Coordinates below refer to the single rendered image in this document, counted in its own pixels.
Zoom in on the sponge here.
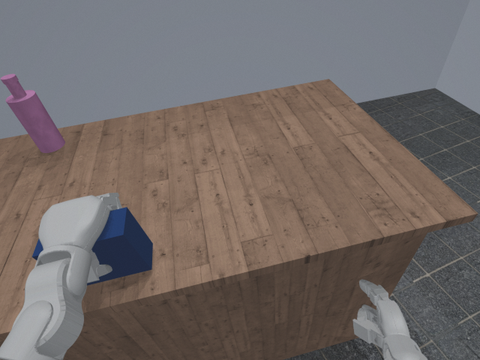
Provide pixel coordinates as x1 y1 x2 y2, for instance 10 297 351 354
32 207 153 286

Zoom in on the robot right forearm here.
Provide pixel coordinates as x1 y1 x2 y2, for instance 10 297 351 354
382 334 428 360

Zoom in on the table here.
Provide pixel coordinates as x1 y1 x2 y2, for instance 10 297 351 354
0 79 478 360

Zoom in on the robot left forearm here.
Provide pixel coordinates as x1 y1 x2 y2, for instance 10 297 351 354
0 244 92 360

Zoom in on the robot left hand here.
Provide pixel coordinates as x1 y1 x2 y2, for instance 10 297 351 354
38 193 122 283

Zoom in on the robot right hand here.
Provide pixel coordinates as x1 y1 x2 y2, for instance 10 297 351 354
352 279 410 348

